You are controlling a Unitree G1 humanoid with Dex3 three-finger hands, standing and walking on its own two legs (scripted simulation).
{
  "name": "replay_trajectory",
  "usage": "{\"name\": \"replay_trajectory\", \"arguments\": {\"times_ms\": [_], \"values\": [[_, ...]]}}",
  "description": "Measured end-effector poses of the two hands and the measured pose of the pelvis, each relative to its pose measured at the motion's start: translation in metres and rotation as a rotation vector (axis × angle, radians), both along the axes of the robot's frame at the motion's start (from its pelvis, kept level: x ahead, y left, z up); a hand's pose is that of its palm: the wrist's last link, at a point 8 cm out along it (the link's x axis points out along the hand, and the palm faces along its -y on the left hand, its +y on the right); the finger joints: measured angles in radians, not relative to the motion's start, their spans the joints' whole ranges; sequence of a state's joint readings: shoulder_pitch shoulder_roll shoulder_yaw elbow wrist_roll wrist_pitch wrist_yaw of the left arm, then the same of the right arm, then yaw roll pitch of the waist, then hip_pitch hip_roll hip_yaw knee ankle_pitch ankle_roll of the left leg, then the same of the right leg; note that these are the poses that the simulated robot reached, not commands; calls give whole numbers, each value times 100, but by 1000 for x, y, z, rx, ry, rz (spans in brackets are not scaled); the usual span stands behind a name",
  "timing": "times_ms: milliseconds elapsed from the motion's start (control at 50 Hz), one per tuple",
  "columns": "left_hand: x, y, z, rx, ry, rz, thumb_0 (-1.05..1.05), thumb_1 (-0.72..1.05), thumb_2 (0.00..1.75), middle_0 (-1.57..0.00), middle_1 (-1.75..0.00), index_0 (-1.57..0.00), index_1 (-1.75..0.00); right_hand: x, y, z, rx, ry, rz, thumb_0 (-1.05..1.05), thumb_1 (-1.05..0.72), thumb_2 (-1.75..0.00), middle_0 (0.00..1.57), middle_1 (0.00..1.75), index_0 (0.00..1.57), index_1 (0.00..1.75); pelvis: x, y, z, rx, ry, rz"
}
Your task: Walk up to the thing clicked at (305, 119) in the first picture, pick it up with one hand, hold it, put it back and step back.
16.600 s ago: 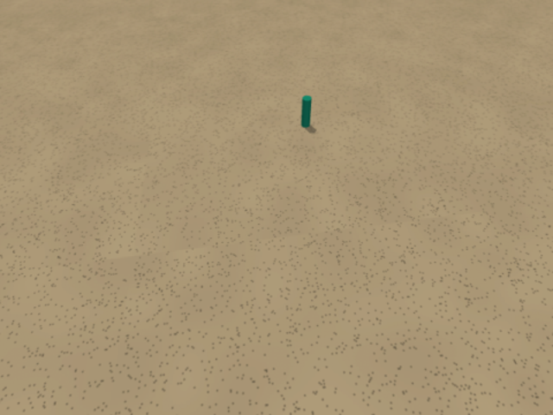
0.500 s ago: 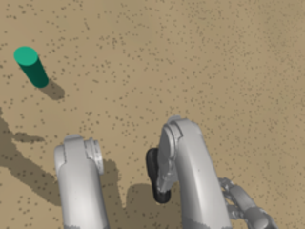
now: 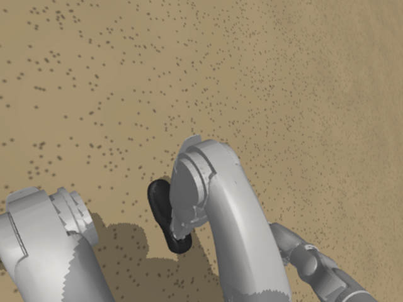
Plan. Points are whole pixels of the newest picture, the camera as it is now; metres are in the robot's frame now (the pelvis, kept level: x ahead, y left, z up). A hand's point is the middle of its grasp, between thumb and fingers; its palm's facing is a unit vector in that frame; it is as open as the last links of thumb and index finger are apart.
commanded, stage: close in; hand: left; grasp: from the side
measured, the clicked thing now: out of the picture +0.52 +0.29 -0.21
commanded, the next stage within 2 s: none
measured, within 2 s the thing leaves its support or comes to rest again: neither
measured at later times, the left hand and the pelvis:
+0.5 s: hand out of the picture +0.50 +0.29 -0.18, palm faces +0.39 -0.92 +0.00, open 17.3 cm; pelvis +0.00 +0.01 +0.00, yaw -1 degrees
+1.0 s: hand out of the picture +0.50 +0.28 -0.17, palm faces +0.40 -0.92 -0.01, open 17.6 cm; pelvis +0.00 +0.00 +0.00, yaw -1 degrees
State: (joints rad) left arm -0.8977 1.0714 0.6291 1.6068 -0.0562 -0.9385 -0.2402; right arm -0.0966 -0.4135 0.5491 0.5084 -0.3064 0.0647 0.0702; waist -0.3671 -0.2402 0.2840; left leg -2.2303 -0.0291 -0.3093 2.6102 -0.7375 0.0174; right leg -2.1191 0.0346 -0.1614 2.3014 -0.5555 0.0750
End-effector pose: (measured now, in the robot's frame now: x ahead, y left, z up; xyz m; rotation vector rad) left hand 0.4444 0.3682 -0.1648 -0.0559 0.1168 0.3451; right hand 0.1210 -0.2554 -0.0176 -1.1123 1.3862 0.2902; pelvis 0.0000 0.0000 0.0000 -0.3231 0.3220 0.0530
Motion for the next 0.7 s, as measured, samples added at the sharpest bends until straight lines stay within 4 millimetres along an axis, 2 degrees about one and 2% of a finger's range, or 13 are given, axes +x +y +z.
{"name": "replay_trajectory", "arguments": {"times_ms": [100,400,540,700], "values": [[3,-11,-6,2,-21,40,-1,-51,9,-4,-11,-4,-10,0,4,5,-37,14,29,0,-92,-90,20,31,21,30,-2,3,-1,-18,-25,-5],[11,-26,-7,53,-23,61,-1,-50,14,-4,-13,-4,-12,-4,11,5,-57,62,17,0,-90,-90,20,31,21,30,-3,7,0,-37,-27,-6],[17,-38,-11,50,-28,57,-1,-54,14,-4,-13,-4,-12,-5,9,5,-55,73,-2,0,-90,-90,20,30,21,30,-2,5,1,-38,-19,-12],[18,-41,-14,61,-26,67,-1,-59,15,-4,-13,-4,-13,-10,5,2,-52,94,-22,0,-91,-90,20,30,21,30,0,3,2,-32,-11,-15]]}}
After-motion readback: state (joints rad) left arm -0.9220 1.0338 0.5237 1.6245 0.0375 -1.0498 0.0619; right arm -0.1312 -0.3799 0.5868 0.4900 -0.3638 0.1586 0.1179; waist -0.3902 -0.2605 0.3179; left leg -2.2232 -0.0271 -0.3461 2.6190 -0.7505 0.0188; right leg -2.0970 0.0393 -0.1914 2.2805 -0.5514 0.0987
